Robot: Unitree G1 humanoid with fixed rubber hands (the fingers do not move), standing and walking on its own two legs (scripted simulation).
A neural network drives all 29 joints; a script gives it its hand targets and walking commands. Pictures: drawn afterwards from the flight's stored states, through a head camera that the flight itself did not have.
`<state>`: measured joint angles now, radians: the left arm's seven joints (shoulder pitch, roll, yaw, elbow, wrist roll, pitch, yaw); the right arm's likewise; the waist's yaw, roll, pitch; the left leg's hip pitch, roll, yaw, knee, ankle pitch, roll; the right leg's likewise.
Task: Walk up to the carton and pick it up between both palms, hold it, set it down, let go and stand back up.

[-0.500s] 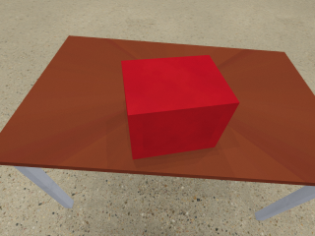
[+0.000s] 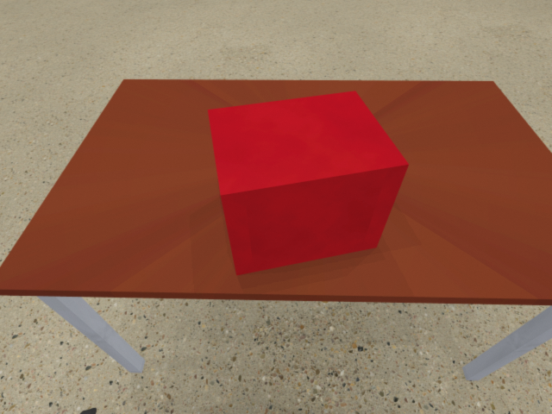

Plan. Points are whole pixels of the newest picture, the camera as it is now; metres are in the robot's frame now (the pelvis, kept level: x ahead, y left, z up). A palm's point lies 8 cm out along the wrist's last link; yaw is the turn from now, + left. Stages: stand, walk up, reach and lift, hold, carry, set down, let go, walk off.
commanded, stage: walk up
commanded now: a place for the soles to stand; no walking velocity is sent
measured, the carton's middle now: (296, 182) +0.52 -0.02 +0.02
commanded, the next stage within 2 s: none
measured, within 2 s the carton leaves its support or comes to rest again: neither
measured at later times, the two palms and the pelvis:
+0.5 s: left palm out of the picture +0.10 +0.33 -0.09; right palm out of the picture +0.10 -0.30 -0.10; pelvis +0.00 +0.01 +0.00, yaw -1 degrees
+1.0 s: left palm out of the picture +0.12 +0.32 -0.09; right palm out of the picture +0.11 -0.31 -0.10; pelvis +0.02 +0.00 +0.00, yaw -1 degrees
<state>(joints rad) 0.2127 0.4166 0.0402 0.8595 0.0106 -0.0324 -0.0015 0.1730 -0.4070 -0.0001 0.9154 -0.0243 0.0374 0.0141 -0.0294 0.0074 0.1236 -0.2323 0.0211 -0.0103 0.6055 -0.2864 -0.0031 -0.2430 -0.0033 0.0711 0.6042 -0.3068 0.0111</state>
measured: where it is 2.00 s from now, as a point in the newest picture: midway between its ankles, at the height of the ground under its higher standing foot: outside the picture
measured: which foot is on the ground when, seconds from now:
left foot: down 0.00-1.00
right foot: down 0.00-1.00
